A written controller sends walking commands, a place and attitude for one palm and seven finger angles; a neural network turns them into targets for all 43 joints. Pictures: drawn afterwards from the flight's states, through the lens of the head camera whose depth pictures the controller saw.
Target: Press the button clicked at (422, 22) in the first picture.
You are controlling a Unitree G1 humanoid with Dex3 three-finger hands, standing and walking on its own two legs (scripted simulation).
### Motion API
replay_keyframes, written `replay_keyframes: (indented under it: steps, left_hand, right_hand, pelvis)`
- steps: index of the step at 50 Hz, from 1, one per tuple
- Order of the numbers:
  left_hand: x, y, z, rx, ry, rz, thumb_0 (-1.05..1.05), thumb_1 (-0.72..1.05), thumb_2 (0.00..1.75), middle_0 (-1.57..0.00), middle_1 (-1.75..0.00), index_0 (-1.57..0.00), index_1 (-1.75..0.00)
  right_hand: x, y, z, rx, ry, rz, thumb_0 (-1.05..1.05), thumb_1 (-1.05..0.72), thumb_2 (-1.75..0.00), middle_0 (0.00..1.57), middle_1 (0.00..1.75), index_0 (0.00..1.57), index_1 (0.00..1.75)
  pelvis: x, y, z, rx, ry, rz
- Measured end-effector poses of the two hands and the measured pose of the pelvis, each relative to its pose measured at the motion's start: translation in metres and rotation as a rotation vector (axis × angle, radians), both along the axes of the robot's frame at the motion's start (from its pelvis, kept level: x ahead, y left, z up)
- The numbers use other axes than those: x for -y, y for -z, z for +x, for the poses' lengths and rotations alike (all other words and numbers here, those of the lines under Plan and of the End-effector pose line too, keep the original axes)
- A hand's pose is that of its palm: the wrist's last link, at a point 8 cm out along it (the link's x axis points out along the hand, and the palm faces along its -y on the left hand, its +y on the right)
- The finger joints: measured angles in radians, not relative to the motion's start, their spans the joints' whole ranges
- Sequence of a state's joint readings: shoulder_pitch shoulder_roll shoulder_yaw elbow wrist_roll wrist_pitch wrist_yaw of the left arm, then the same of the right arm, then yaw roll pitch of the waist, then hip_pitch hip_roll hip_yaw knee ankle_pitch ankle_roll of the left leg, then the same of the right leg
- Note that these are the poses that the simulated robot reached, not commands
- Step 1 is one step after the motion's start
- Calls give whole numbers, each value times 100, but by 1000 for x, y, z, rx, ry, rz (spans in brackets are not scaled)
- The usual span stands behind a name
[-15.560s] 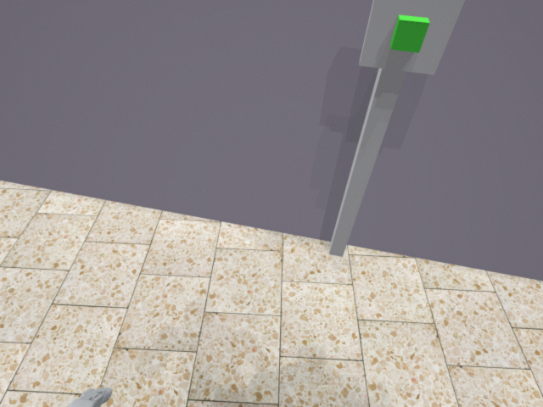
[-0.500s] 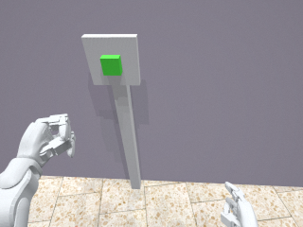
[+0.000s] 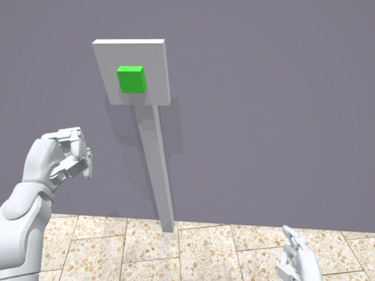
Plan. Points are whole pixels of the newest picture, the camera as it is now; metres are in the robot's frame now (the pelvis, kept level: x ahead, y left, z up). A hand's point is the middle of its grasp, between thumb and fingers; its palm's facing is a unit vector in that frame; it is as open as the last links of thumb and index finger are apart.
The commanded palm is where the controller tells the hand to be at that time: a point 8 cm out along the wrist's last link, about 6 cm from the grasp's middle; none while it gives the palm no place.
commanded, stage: aim a knuckle at the button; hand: left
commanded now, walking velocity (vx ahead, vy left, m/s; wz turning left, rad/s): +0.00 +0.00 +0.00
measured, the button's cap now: (132, 79) +0.55 +0.21 +0.20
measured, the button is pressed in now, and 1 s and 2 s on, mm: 0 0 0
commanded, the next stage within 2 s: press the button with the knuckle in 1.72 s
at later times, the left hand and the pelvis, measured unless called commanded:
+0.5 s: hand (118, 135) +0.35 +0.19 +0.17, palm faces +0.04 -1.00 -0.03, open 3.1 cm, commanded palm +0.32 +0.24 +0.18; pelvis +0.01 +0.01 +0.00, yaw -1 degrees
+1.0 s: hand (143, 111) +0.44 +0.16 +0.17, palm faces +0.04 -1.00 +0.00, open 3.1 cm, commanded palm +0.42 +0.23 +0.17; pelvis +0.00 +0.01 +0.00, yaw -2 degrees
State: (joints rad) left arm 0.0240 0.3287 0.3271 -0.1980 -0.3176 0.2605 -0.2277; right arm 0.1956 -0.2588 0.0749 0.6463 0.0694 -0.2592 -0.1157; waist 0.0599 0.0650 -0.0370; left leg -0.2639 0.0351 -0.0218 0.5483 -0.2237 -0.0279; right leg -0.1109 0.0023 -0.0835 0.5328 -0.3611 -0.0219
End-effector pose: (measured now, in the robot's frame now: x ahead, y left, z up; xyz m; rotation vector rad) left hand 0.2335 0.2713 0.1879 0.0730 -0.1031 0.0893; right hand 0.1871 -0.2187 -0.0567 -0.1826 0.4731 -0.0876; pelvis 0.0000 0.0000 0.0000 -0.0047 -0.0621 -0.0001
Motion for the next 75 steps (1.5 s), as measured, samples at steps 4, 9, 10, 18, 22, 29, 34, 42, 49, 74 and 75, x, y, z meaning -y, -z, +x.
replay_keyframes:
  steps: [4,9,10,18,22,29,34,42,49,74,75]
  left_hand:
    - [6,2,20,-15,39,-7,1,90,90,-130,-150,-130,-150]
    - [14,10,42,-60,63,-21,1,90,90,-130,-150,-130,-150]
    - [15,11,46,-60,62,-24,1,90,90,-130,-150,-130,-150]
    - [21,6,68,-24,44,-31,1,90,90,-130,-150,-130,-150]
    - [26,9,81,-55,53,-41,1,90,90,-130,-150,-130,-150]
    - [30,13,100,-79,37,-47,1,90,90,-130,-150,-130,-150]
    - [32,9,117,-69,32,-58,1,90,90,-130,-150,-130,-150]
    - [41,17,150,-125,44,-47,1,90,90,-130,-150,-130,-150]
    - [57,17,181,-113,55,-72,1,90,90,-130,-150,-130,-150]
    - [48,24,181,-74,38,-56,1,90,90,-130,-150,-130,-150]
    - [49,21,181,-68,42,-61,1,90,90,-130,-150,-130,-150]
  right_hand:
    - [1,1,4,-14,13,1,1,-91,-90,20,30,21,30]
    - [1,3,5,-36,33,5,1,-91,-90,20,30,21,30]
    - [0,3,5,-41,36,6,1,-91,-90,20,30,21,30]
    - [-3,7,2,-85,45,9,1,-91,-90,20,30,21,30]
    - [-4,11,-3,-122,53,9,1,-91,-90,20,30,21,30]
    - [0,16,-18,-174,82,5,1,-91,-90,20,30,21,30]
    - [6,21,-33,-225,107,-7,1,-91,-90,20,30,21,30]
    - [19,33,-69,-325,169,-23,1,-91,-90,20,30,21,30]
    - [27,45,-103,-423,217,-27,1,-91,-90,20,30,21,30]
    - [29,42,-80,-407,224,-5,1,-91,-90,20,30,20,30]
    - [28,40,-74,-395,215,-7,1,-91,-90,20,30,20,30]
  pelvis:
    - [-2,0,5,-13,4,4]
    - [-5,-1,10,-26,13,9]
    - [-6,-1,11,-28,15,9]
    - [-10,-1,14,-33,22,9]
    - [-11,-2,13,-36,21,10]
    - [-12,-2,9,-38,27,8]
    - [-12,-2,5,-41,27,5]
    - [-12,-2,-1,-64,29,0]
    - [-12,-1,-1,-92,37,1]
    - [-12,-1,16,-110,53,2]
    - [-12,-1,16,-109,51,2]
